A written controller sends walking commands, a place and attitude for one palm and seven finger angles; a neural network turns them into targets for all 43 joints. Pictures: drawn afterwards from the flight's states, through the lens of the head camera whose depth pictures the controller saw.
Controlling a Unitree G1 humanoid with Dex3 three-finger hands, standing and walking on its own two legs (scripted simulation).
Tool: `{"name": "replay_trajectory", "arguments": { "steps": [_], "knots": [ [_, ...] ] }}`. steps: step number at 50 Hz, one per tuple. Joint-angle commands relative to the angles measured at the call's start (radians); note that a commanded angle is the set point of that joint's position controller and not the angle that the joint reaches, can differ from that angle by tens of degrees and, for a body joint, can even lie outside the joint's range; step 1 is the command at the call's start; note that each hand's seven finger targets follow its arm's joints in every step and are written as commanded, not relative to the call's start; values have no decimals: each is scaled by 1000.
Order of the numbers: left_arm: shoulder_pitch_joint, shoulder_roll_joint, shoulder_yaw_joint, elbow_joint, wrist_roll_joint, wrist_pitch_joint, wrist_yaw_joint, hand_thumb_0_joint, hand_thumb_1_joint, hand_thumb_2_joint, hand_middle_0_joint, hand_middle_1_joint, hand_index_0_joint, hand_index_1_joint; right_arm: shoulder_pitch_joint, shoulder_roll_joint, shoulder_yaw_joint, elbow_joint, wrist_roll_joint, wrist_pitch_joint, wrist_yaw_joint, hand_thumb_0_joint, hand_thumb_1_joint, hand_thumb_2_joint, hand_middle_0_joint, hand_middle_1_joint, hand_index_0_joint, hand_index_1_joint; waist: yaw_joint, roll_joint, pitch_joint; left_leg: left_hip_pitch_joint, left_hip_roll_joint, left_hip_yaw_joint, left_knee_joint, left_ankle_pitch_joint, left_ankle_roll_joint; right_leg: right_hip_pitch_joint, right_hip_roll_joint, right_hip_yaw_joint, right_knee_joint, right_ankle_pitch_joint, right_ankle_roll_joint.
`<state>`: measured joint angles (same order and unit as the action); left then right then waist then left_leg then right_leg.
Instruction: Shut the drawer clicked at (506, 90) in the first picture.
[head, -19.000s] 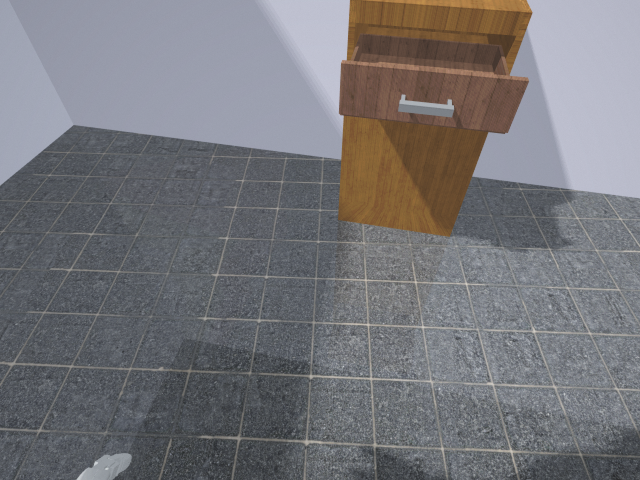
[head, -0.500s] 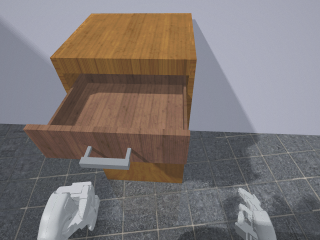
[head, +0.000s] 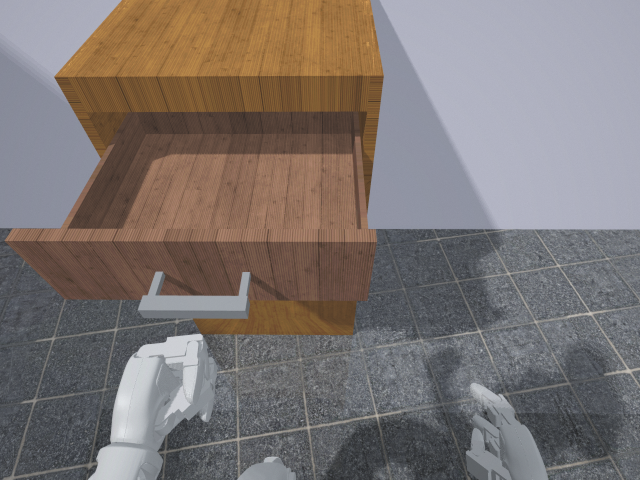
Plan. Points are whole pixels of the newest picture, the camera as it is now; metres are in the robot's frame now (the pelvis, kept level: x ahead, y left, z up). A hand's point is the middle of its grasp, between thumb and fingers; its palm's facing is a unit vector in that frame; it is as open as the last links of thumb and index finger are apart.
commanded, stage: bring the fist close to the handle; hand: left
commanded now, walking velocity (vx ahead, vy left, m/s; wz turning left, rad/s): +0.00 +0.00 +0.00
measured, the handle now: (198, 293) +0.34 +0.17 +0.04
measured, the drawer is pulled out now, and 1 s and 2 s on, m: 0.27 0.27 0.16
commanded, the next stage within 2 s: push the drawer shut in 0.64 s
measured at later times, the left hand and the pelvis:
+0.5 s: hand (217, 377) +0.23 +0.13 +0.05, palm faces +0.00 -1.00 -0.04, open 3.3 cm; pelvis +0.00 +0.00 -0.01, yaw -1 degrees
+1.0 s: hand (230, 356) +0.26 +0.12 +0.04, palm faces -0.05 -1.00 -0.05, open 3.3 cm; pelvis +0.00 -0.01 -0.02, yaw -1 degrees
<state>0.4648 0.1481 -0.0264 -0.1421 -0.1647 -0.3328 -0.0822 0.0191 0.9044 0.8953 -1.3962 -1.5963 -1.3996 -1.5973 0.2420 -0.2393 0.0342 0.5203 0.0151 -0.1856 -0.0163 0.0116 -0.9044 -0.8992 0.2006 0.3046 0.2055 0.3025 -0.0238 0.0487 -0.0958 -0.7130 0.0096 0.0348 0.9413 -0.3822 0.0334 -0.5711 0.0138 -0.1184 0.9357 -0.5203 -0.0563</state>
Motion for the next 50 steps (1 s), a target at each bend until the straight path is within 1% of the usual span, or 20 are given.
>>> {"name": "replay_trajectory", "arguments": {
  "steps": [1, 5, 7, 11, 13, 14, 15, 17, 20, 21, 25, 28, 30, 31, 32, 37, 40, 42, 45, 50],
  "knots": [
    [-90, 55, 32, -175, 1, -69, 23, 0, 900, 900, -1400, -1600, -1400, -1600, -85, -119, -51, -175, 5, -48, -6, 0, -900, -900, 200, 300, 200, 300, -4, -37, -136, 153, -5, -73, -102, 88, 3, -67, -8, 92, -160, 183, 38],
    [-124, 71, 45, -170, 4, -87, 36, 0, 900, 900, -1400, -1600, -1400, -1600, -71, -121, -55, -170, 2, -39, -3, 0, -900, -900, 200, 300, 200, 300, -6, -42, -186, 152, 3, -79, -78, 128, 3, -75, -2, 84, -124, 231, 35],
    [-127, 41, 12, -171, 7, -98, 39, 0, 900, 900, -1400, -1600, -1400, -1600, -66, -116, -56, -175, 1, -37, 2, 0, -900, -900, 200, 300, 200, 300, -11, -33, -202, 159, 5, -78, -66, 143, 1, -92, -2, 77, -105, 251, 36],
    [-163, 57, 34, -83, 20, -101, 49, 0, 900, 900, -1400, -1600, -1400, -1600, -65, -123, -57, -165, -3, -14, 3, 0, -900, -900, 200, 300, 200, 300, -17, -73, -166, 90, 4, -76, -35, 111, 1, -129, -1, 91, -92, 227, 38],
    [-150, 52, 29, -104, 20, -107, 49, 0, 900, 900, -1400, -1600, -1400, -1600, -67, -121, -60, -179, -3, -8, 8, 0, -900, -900, 200, 300, 200, 300, -3, -44, -205, 98, 3, -75, -34, 120, 1, -120, -2, 87, -77, 234, 34],
    [-149, 63, 37, -130, 16, -107, 50, 0, 900, 900, -1400, -1600, -1400, -1600, -67, -121, -60, -186, -3, -4, 9, 0, -900, -900, 200, 300, 200, 300, 5, -20, -239, 112, 2, -70, -34, 138, 2, -96, -4, 92, -76, 254, 33],
    [-128, 96, 69, -135, 19, -103, 59, 0, 900, 900, -1400, -1600, -1400, -1600, -58, -124, -63, -185, -4, 2, 8, 0, -900, -900, 200, 300, 200, 300, 9, -33, -258, 121, 3, -69, -34, 157, 3, -75, -2, 97, -80, 278, 34],
    [-92, 76, 49, -190, 13, -103, 63, 0, 900, 900, -1400, -1600, -1400, -1600, -55, -114, -62, -202, -1, 9, 10, 0, -900, -900, 200, 300, 200, 300, 17, -17, -291, 151, 3, -63, -40, 199, 2, -47, -2, 91, -75, 327, 33],
    [-67, 76, 50, -199, 11, -98, 74, 0, 900, 900, -1400, -1600, -1400, -1600, -57, -112, -60, -201, 3, 21, 8, 0, -900, -900, 200, 300, 200, 300, 8, -19, -249, 144, 5, -64, -41, 196, 3, -57, 3, 90, -85, 325, 35],
    [-85, 46, 15, -193, 13, -98, 72, 0, 900, 900, -1400, -1600, -1400, -1600, -55, -110, -56, -199, 4, 23, 9, 0, -900, -900, 200, 300, 200, 300, -11, -31, -216, 138, 7, -68, -40, 184, 2, -82, 3, 84, -86, 316, 36],
    [-91, 37, -4, -136, 21, -94, 60, 0, 900, 900, -1400, -1600, -1400, -1600, -56, -120, -59, -195, 3, 28, 5, 0, -900, -900, 200, 300, 200, 300, -32, -82, -138, 81, 8, -75, -27, 109, 5, -133, 2, 93, -97, 242, 43],
    [-89, 53, 7, -147, 18, -101, 45, 0, 900, 900, -1400, -1600, -1400, -1600, -56, -120, -61, -205, 3, 30, 3, 0, -900, -900, 200, 300, 200, 300, -21, -76, -184, 75, 3, -71, -19, 102, 5, -114, -4, 107, -93, 236, 44],
    [-65, 90, 49, -180, 22, -109, 56, 0, 900, 900, -1400, -1600, -1400, -1600, -53, -118, -64, -208, 1, 34, 2, 0, -900, -900, 200, 300, 200, 300, 2, -41, -228, 97, 1, -66, -20, 138, 4, -82, -2, 107, -83, 268, 37],
    [-52, 68, 32, -198, 16, -111, 60, 0, 900, 900, -1400, -1600, -1400, -1600, -56, -109, -62, -215, 2, 35, 3, 0, -900, -900, 200, 300, 200, 300, 1, -37, -236, 107, 1, -62, -21, 147, 5, -76, -4, 107, -85, 287, 39],
    [-71, 94, 59, -209, 16, -117, 66, 0, 900, 900, -1400, -1600, -1400, -1600, -52, -110, -63, -213, 3, 37, 2, 0, -900, -900, 200, 300, 200, 300, 2, -40, -249, 107, 2, -61, -18, 154, 4, -72, -3, 108, -81, 293, 40],
    [-91, 75, 49, -173, 9, -129, 72, 0, 900, 900, -1400, -1600, -1400, -1600, -61, -108, -57, -201, 3, 40, 1, 0, -900, -900, 200, 300, 200, 300, -13, -44, -186, 70, 2, -62, -9, 114, 2, -101, -3, 118, -94, 248, 42],
    [-181, 69, 22, -118, 12, -118, 49, 0, 900, 900, -1400, -1600, -1400, -1600, -62, -121, -54, -186, 6, 37, -2, 0, -900, -900, 200, 300, 200, 300, -45, -63, -139, 36, 4, -70, 4, 61, 5, -143, -6, 138, -115, 176, 48],
    [-260, 68, 10, -94, 10, -109, 33, 0, 900, 900, -1400, -1600, -1400, -1600, -61, -124, -55, -178, 8, 34, -7, 0, -900, -900, 200, 300, 200, 300, -52, -60, -156, 32, 2, -72, 12, 47, 7, -147, -12, 151, -122, 154, 50],
    [-259, 128, 84, -69, -3, -91, 28, 0, 900, 900, -1400, -1600, -1400, -1600, -58, -132, -57, -174, 9, 34, -15, 0, -900, -900, 200, 300, 200, 300, -22, -66, -213, 48, 1, -65, 4, 79, 7, -89, -14, 163, -130, 193, 52],
    [-354, 165, 154, -50, -19, -83, 51, 0, 900, 900, -1400, -1600, -1400, -1600, -57, -126, -53, -154, 7, 39, -17, 0, -900, -900, 200, 300, 200, 300, -4, -31, -260, 86, 0, -57, -17, 145, 4, -24, -16, 156, -123, 303, 53]
  ]
}}
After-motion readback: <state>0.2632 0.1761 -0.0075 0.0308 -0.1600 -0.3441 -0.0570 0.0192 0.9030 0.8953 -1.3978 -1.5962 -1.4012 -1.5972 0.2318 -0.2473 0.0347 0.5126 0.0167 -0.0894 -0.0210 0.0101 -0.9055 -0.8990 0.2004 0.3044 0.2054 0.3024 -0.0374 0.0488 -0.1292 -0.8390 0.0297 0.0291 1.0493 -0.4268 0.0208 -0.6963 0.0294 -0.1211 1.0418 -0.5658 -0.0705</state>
